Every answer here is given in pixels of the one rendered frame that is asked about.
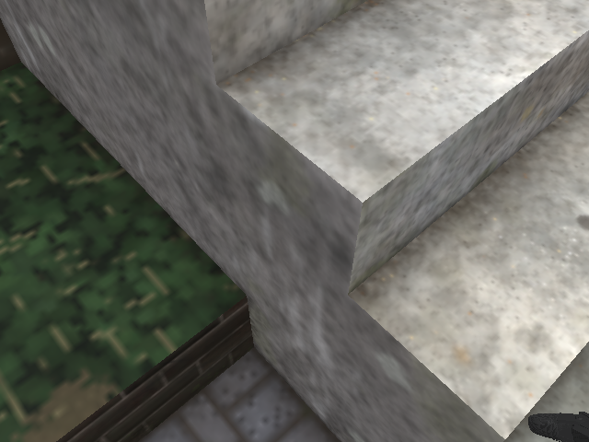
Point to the robot right hand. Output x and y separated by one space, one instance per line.
565 427

